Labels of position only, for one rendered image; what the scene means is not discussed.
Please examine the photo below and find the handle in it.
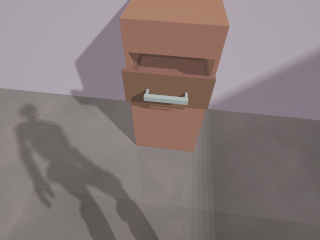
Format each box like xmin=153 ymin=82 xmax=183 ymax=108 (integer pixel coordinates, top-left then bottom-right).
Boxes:
xmin=143 ymin=89 xmax=188 ymax=105
xmin=150 ymin=104 xmax=185 ymax=111

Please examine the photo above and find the cabinet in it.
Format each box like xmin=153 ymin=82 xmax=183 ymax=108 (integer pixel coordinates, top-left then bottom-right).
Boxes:
xmin=119 ymin=0 xmax=230 ymax=152

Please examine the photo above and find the drawer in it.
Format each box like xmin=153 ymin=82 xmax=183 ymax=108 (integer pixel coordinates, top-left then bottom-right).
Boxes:
xmin=121 ymin=53 xmax=216 ymax=110

